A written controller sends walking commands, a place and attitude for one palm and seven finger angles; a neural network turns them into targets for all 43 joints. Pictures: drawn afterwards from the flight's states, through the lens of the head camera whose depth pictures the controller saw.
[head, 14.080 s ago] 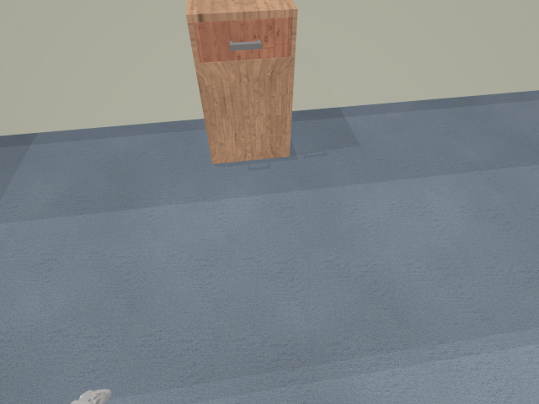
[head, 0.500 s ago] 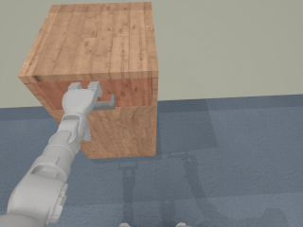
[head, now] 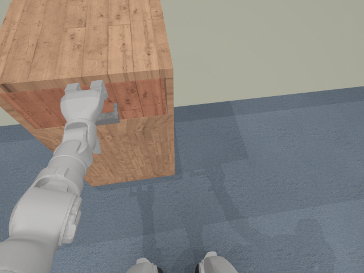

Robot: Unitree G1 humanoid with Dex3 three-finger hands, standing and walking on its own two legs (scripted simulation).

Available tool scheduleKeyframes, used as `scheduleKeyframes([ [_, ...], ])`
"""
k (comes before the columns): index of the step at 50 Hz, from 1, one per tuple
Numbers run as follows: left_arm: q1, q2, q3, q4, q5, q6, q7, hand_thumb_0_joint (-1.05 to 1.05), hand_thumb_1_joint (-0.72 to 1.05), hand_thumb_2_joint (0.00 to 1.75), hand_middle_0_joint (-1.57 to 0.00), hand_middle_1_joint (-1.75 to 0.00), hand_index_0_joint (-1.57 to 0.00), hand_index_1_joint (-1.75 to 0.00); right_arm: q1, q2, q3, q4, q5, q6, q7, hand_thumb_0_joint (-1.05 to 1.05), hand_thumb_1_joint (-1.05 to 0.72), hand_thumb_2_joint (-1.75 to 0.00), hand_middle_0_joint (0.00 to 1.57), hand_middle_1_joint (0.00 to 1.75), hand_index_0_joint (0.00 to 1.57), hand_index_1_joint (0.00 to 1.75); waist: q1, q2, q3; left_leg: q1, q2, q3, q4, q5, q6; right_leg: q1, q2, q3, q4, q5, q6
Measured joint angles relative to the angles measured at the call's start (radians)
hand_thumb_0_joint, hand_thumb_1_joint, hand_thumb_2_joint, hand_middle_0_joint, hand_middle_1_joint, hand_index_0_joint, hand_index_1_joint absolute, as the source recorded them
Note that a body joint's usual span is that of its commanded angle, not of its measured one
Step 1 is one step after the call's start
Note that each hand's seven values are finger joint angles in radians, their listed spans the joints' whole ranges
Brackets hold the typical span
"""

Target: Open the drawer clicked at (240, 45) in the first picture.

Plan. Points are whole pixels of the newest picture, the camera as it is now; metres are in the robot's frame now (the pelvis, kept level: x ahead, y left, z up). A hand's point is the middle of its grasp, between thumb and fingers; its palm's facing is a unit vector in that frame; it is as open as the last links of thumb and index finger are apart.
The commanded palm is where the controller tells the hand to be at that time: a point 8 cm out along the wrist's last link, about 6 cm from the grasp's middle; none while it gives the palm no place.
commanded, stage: move the hooked fingers above the handle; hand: left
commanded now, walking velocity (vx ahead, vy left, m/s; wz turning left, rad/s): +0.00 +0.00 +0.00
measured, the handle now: (94, 114) +0.54 +0.20 -0.05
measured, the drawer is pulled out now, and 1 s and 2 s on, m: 0.00 0.00 0.00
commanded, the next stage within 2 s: lower the fingers behind the handle in 0.54 s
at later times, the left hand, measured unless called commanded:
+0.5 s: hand (92, 118) +0.49 +0.18 +0.00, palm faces -0.07 -0.04 -1.00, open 13.8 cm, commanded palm +0.47 +0.18 +0.06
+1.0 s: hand (90, 128) +0.47 +0.19 -0.02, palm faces -0.08 -0.04 -1.00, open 13.8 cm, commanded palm +0.46 +0.19 +0.03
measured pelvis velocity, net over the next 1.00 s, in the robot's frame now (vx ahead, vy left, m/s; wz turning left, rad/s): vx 0.01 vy -0.01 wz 0.02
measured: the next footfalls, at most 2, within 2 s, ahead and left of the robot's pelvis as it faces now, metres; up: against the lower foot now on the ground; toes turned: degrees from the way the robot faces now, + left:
none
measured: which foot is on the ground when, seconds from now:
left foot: down 0.00-1.00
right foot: down 0.00-1.00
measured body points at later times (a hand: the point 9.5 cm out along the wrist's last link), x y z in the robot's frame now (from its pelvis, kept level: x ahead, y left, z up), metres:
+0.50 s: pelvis +0.01 +0.00 +0.00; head +0.12 +0.00 +0.44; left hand +0.49 +0.18 +0.05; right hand +0.03 -0.27 -0.13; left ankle +0.00 +0.09 -0.69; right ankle +0.00 -0.11 -0.69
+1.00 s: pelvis +0.01 -0.01 +0.00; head +0.12 -0.01 +0.43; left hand +0.47 +0.19 +0.03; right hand +0.03 -0.28 -0.14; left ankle +0.00 +0.09 -0.69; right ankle +0.00 -0.11 -0.69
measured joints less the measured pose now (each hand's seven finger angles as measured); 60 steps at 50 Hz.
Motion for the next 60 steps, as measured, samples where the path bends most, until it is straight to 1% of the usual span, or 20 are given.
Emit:
scheduleKeyframes([
  [3,0.015,-0.002,-0.005,-0.004,-0.011,0.007,-0.011,0.00,-0.48,0.31,-0.31,-1.20,-0.32,-1.20,0.000,0.002,0.003,0.000,0.004,0.006,-0.001,0.01,-0.91,-0.89,0.20,0.30,0.21,0.30,0.006,0.001,0.004,0.016,-0.001,0.001,-0.011,0.002,0.001,0.016,0.000,0.002,-0.012,0.003,0.002],
  [7,0.035,-0.004,-0.018,-0.019,-0.018,-0.010,-0.023,0.00,-0.48,0.31,-0.31,-1.20,-0.32,-1.20,-0.003,0.005,0.004,-0.001,0.007,0.005,-0.006,0.01,-0.91,-0.89,0.20,0.30,0.21,0.30,0.014,-0.001,0.007,0.036,-0.004,-0.003,-0.026,0.007,0.001,0.039,-0.001,-0.003,-0.029,0.006,0.002],
  [10,0.032,-0.006,-0.037,-0.019,-0.015,-0.025,-0.019,0.00,-0.48,0.31,-0.31,-1.20,-0.32,-1.20,-0.010,0.005,0.003,-0.001,0.008,0.001,-0.009,0.01,-0.91,-0.89,0.20,0.30,0.21,0.30,0.017,-0.005,0.005,0.039,-0.007,-0.012,-0.028,0.007,0.000,0.047,-0.004,-0.011,-0.032,0.005,0.001],
  [13,0.016,-0.012,-0.056,-0.008,-0.012,-0.025,-0.008,0.00,-0.49,0.31,-0.32,-1.20,-0.32,-1.20,-0.022,0.002,0.002,-0.002,0.007,-0.004,-0.007,0.01,-0.91,-0.89,0.20,0.30,0.21,0.30,0.017,-0.008,0.004,0.033,-0.010,-0.020,-0.022,0.006,-0.001,0.045,-0.007,-0.019,-0.028,0.000,0.000],
  [18,-0.006,-0.020,-0.049,0.006,-0.012,-0.007,0.005,0.00,-0.49,0.31,-0.31,-1.20,-0.32,-1.20,-0.046,-0.006,0.003,-0.012,0.004,-0.002,-0.005,0.00,-0.91,-0.89,0.20,0.30,0.21,0.30,0.011,-0.011,0.003,0.022,-0.010,-0.023,-0.015,0.002,-0.002,0.035,-0.007,-0.021,-0.022,-0.004,-0.001],
  [23,-0.009,-0.016,-0.038,0.004,-0.015,0.009,-0.009,0.00,-0.48,0.31,-0.31,-1.20,-0.32,-1.20,-0.053,-0.007,0.004,-0.027,0.005,0.003,-0.008,0.00,-0.91,-0.89,0.20,0.30,0.21,0.30,0.007,-0.010,0.006,0.023,-0.007,-0.018,-0.018,0.000,-0.004,0.033,-0.004,-0.016,-0.023,-0.005,-0.002],
  [29,0.036,-0.021,-0.026,-0.045,-0.018,-0.008,-0.022,0.00,-0.48,0.31,-0.31,-1.20,-0.32,-1.20,-0.037,0.000,0.001,-0.026,0.004,0.014,-0.010,0.00,-0.91,-0.89,0.20,0.30,0.21,0.30,0.021,-0.006,0.003,0.045,-0.003,-0.012,-0.030,-0.004,-0.007,0.051,0.001,-0.009,-0.034,-0.007,-0.003],
  [37,0.078,-0.020,-0.029,-0.052,-0.013,-0.014,-0.007,0.00,-0.48,0.31,-0.31,-1.20,-0.32,-1.20,-0.031,0.007,0.002,-0.009,0.007,0.022,-0.009,0.01,-0.91,-0.89,0.20,0.30,0.21,0.30,0.030,-0.006,0.003,0.069,-0.003,-0.016,-0.044,-0.003,-0.011,0.075,0.002,-0.012,-0.045,-0.008,-0.007],
  [43,0.072,-0.008,-0.025,-0.034,-0.012,-0.035,-0.014,0.00,-0.48,0.31,-0.31,-1.20,-0.32,-1.20,-0.042,0.005,0.001,-0.005,0.005,0.010,-0.013,0.01,-0.91,-0.89,0.20,0.30,0.21,0.30,0.026,-0.009,0.000,0.041,-0.003,-0.023,-0.022,-0.006,-0.013,0.049,0.002,-0.019,-0.024,-0.015,-0.010],
  [48,0.068,0.000,-0.011,-0.033,0.000,-0.057,-0.002,0.00,-0.48,0.31,-0.31,-1.20,-0.32,-1.20,-0.048,-0.001,-0.004,-0.007,-0.001,0.001,-0.013,0.00,-0.91,-0.89,0.20,0.30,0.21,0.30,0.024,-0.011,-0.010,-0.003,-0.001,-0.025,0.015,-0.018,-0.013,0.006,0.002,-0.020,0.013,-0.026,-0.011],
  [53,0.056,0.002,-0.006,-0.019,0.009,-0.050,0.020,0.00,-0.48,0.31,-0.31,-1.20,-0.32,-1.20,-0.053,-0.004,-0.006,-0.004,-0.005,-0.005,-0.009,0.00,-0.91,-0.89,0.20,0.30,0.21,0.30,0.019,-0.010,-0.015,-0.047,0.001,-0.028,0.055,-0.029,-0.011,-0.037,0.001,-0.023,0.051,-0.037,-0.011],
  [60,0.033,0.010,-0.009,-0.009,0.011,-0.035,0.028,0.00,-0.48,0.31,-0.31,-1.20,-0.32,-1.20,-0.050,0.002,-0.002,-0.003,-0.008,-0.012,-0.009,0.00,-0.91,-0.89,0.20,0.30,0.21,0.30,0.009,-0.007,-0.017,-0.096,0.003,-0.031,0.094,-0.037,-0.009,-0.083,0.001,-0.026,0.086,-0.044,-0.010],
])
